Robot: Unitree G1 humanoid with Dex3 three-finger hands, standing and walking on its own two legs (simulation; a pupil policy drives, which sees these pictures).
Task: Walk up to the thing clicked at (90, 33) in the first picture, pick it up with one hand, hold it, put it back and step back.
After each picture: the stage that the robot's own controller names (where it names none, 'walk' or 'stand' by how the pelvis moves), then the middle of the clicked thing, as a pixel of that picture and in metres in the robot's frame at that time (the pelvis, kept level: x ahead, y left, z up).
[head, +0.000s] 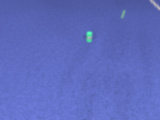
stand; (89, 36) +1.59 +0.00 -0.72
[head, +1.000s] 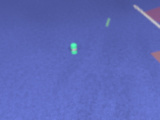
walk; (73, 48) +1.45 +0.29 -0.70
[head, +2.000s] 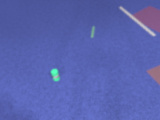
walk; (55, 75) +0.96 +0.41 -0.72
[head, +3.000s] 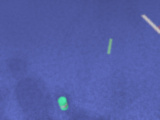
walk; (63, 103) +0.61 +0.27 -0.71
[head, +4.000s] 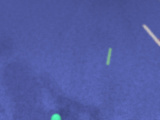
stand; out of the picture +0.44 +0.22 -0.70
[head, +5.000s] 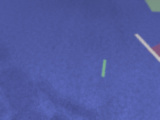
stand; out of the picture +0.36 +0.23 -0.72
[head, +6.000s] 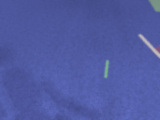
stand; out of the picture +0.35 +0.23 -0.72
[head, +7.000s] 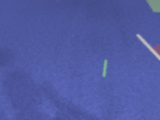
stand; out of the picture +0.38 +0.24 -0.73
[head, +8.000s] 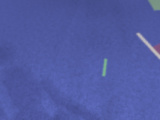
stand; out of the picture +0.36 +0.24 -0.73
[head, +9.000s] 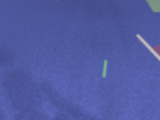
go down; out of the picture +0.37 +0.24 -0.73
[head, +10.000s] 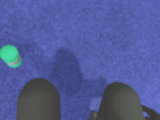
go down; (11, 57) +0.43 +0.30 -0.30
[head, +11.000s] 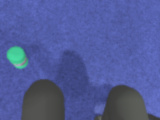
approach; (18, 58) +0.43 +0.30 -0.30
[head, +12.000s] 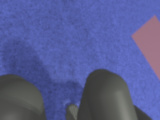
close in; out of the picture +0.40 +0.34 -0.22
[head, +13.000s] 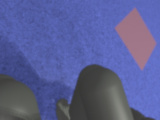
close; out of the picture +0.40 +0.34 -0.22
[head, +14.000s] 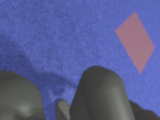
lift; out of the picture +0.37 +0.33 -0.22
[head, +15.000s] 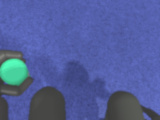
lift; (17, 75) +0.33 +0.25 -0.05
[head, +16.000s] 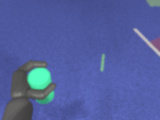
hold; (42, 86) +0.34 +0.16 +0.05
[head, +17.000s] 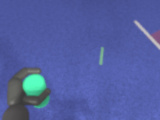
hold; (37, 91) +0.33 +0.18 +0.00
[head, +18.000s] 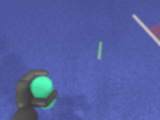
crouch; (44, 93) +0.33 +0.16 -0.02
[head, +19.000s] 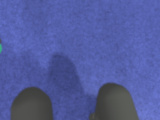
lower; out of the picture +0.46 +0.30 -0.09
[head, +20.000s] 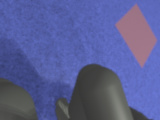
lower; out of the picture +0.41 +0.35 -0.22
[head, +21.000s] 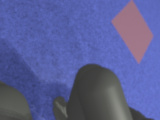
lower; out of the picture +0.41 +0.35 -0.22
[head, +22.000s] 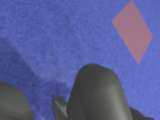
lower; out of the picture +0.41 +0.35 -0.22
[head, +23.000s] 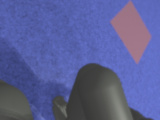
lower; out of the picture +0.41 +0.35 -0.22
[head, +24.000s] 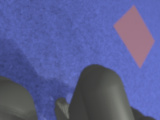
open; out of the picture +0.40 +0.33 -0.23
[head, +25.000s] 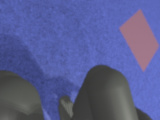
stand; out of the picture +0.40 +0.33 -0.23
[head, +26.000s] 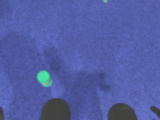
walk; (45, 79) +0.44 +0.25 -0.46
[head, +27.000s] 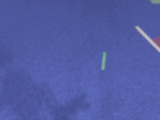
stand; out of the picture +0.38 +0.22 -0.66
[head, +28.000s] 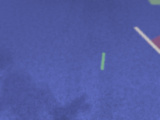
stand; out of the picture +0.39 +0.23 -0.67
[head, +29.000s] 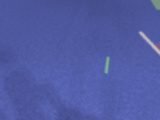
stand; out of the picture +0.39 +0.22 -0.71
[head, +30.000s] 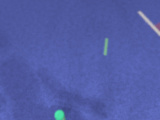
walk; (60, 117) +0.43 +0.20 -0.70
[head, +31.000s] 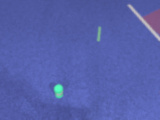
walk; (58, 91) +0.63 +0.18 -0.71
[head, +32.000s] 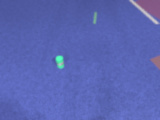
walk; (60, 62) +0.97 +0.30 -0.69
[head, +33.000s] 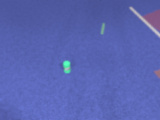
stand; (66, 67) +1.03 +0.23 -0.72
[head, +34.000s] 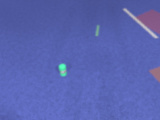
stand; (62, 70) +1.03 +0.26 -0.73
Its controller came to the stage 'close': yes
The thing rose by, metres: 0.72
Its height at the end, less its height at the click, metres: +0.00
